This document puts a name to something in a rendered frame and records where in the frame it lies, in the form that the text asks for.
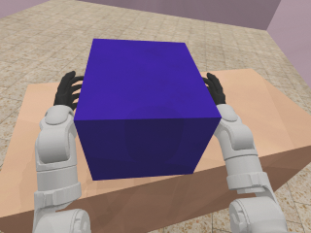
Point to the left robot hand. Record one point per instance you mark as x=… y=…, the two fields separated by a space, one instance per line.
x=64 y=95

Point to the robot right forearm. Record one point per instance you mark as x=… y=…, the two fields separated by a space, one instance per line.
x=244 y=172

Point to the pedestal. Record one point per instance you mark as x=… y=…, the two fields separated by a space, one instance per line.
x=281 y=132

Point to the right robot hand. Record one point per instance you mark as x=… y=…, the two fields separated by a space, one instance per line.
x=215 y=88

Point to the carton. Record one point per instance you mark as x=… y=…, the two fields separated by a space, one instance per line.
x=143 y=110

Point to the right robot upper arm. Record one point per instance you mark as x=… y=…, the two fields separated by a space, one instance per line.
x=256 y=215

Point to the robot left forearm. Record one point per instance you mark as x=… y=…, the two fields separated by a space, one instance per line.
x=55 y=161

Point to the left robot upper arm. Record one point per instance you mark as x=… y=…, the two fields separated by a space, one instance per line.
x=70 y=221

